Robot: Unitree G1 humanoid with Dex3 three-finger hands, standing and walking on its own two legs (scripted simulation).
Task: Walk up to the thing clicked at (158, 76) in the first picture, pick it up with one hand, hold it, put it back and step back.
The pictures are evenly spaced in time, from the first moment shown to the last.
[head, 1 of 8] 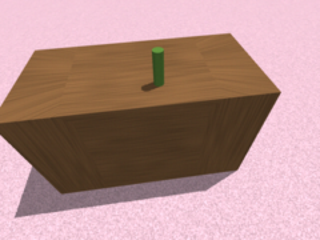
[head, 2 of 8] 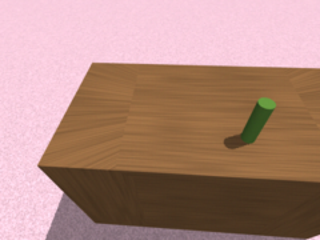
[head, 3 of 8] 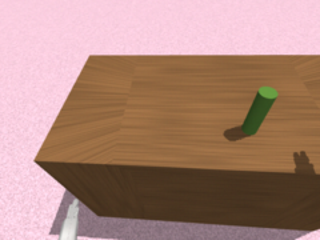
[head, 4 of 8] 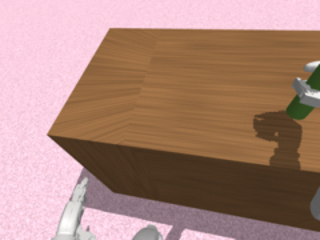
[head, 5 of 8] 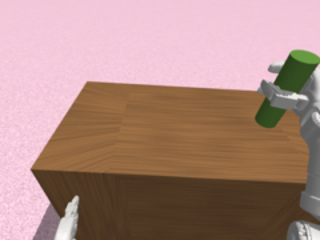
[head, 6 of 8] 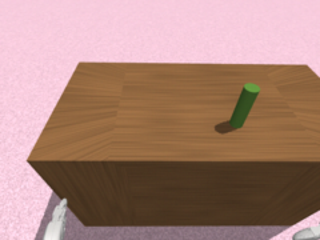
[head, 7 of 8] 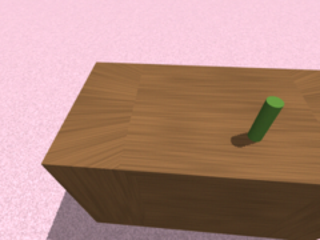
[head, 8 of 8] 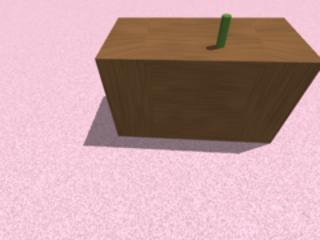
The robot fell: no
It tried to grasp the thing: yes
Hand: right
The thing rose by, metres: 0.26
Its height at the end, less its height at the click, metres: +0.00
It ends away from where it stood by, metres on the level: 0.02
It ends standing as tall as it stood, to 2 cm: yes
